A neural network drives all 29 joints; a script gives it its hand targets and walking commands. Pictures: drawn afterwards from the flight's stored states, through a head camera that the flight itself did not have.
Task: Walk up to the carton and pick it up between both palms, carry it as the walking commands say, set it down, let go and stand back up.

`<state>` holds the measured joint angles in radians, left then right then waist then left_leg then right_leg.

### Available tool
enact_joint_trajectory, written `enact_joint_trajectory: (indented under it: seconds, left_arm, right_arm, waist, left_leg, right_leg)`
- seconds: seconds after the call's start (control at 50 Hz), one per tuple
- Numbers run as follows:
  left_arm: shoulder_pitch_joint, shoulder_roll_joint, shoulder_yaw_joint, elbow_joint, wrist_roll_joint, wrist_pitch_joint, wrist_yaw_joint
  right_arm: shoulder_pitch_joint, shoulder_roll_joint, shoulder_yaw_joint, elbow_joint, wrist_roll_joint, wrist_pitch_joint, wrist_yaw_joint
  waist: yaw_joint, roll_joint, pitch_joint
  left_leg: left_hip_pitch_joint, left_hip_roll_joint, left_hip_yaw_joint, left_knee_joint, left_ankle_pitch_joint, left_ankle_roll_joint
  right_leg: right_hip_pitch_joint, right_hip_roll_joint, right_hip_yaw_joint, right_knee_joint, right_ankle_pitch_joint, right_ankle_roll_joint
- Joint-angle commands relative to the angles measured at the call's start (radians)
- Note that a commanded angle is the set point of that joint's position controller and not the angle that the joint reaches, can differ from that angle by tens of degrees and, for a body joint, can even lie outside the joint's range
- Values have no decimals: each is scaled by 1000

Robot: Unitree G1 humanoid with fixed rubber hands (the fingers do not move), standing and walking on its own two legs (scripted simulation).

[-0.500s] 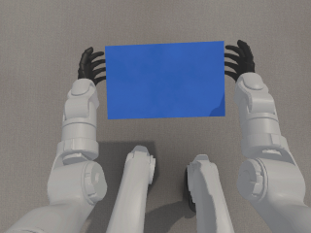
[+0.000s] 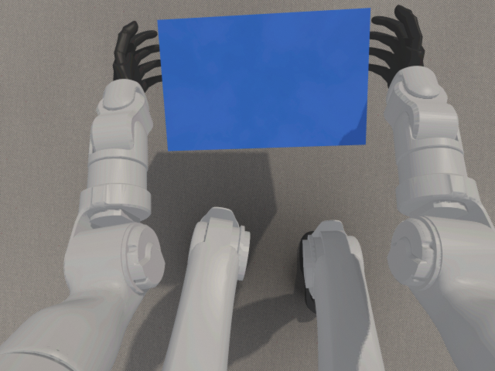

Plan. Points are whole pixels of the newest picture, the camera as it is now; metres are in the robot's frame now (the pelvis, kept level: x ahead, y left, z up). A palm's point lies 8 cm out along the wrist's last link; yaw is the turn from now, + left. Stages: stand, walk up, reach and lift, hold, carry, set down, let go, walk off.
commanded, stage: set down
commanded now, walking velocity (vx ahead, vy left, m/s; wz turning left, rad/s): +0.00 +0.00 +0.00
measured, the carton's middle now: (263, 91) +0.51 +0.06 -0.21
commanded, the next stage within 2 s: none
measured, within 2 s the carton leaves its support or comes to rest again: rests again in 1.88 s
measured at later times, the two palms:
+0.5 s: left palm (152, 88) +0.49 +0.25 -0.20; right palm (377, 80) +0.55 -0.12 -0.20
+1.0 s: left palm (161, 91) +0.50 +0.25 -0.25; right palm (366, 84) +0.56 -0.12 -0.25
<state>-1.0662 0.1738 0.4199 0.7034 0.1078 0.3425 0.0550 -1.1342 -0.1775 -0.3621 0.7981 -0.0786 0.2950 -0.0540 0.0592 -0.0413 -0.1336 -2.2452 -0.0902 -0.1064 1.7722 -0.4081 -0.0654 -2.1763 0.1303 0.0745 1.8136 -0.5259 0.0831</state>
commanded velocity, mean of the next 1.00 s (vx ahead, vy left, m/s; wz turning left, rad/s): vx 0.00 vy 0.00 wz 0.00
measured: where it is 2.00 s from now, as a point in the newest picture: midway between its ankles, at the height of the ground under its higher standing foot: (264, 274)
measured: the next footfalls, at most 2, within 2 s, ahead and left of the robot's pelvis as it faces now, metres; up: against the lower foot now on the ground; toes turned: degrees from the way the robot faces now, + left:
none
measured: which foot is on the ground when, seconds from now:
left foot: down 0.00-1.00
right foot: down 0.00-1.00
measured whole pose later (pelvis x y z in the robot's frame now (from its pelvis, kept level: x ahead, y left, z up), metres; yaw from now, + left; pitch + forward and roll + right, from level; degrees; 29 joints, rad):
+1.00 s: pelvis +0.01 -0.01 -0.08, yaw +0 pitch +43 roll +0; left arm -1.25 0.32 0.31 0.93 -0.08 0.19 0.05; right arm -1.36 -0.30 -0.15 1.01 0.09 0.17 -0.15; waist 0.09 -0.04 0.21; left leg -2.33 -0.01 -0.05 2.11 -0.52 -0.06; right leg -2.29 0.13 0.05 2.16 -0.62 0.06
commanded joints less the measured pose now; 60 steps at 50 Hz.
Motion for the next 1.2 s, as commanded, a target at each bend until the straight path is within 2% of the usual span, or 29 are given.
enact_joint_trajectory:
  seconds: [0.0,0.38,0.46,0.66,0.76,0.88,1.0,1.18]
  left_arm:
    - [-663,-851,-483,-81,-163,-43,-291]
    - [-768,-744,-501,-76,-218,-97,-273]
    - [-785,-712,-481,-56,-226,-116,-273]
    - [-782,-634,-424,27,-231,-149,-276]
    - [-789,-599,-417,35,-237,-169,-274]
    - [-811,-586,-451,1,-271,-187,-270]
    - [-812,-579,-451,43,-277,-191,-270]
    - [-841,-558,-418,96,-267,-198,-268]
  right_arm:
    - [-602,893,438,-66,141,-23,287]
    - [-704,817,473,-50,193,-74,241]
    - [-706,800,467,-22,183,-88,227]
    - [-745,768,489,9,197,-119,196]
    - [-761,747,503,12,222,-139,182]
    - [-750,745,524,6,245,-157,162]
    - [-748,725,513,39,241,-162,163]
    - [-802,693,497,67,252,-168,176]
  waist:
    - [33,29,-1098]
    - [60,3,-1070]
    - [56,-32,-986]
    - [95,-118,-870]
    - [118,-111,-819]
    - [111,-90,-867]
    - [105,-82,-792]
    - [116,-86,-693]
  left_leg:
    - [797,-14,197,-90,234,31]
    - [682,9,212,62,261,26]
    - [616,10,206,91,259,30]
    - [538,23,201,167,270,41]
    - [517,27,200,201,304,43]
    - [538,30,199,230,364,37]
    - [516,31,192,235,328,39]
    - [489,39,182,236,254,52]
  right_leg:
    - [382,26,-174,-147,153,-74]
    - [356,7,-175,10,186,-67]
    - [339,4,-173,41,195,-64]
    - [340,-3,-157,104,220,-56]
    - [343,-1,-142,134,263,-60]
    - [395,1,-135,163,332,-65]
    - [358,-1,-136,173,293,-70]
    - [309,-5,-133,183,212,-75]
